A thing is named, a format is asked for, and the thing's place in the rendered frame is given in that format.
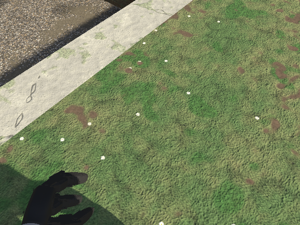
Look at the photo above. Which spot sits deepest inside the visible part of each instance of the robot left hand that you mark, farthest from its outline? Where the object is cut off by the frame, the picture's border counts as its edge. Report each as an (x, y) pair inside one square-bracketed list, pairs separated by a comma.
[(45, 202)]

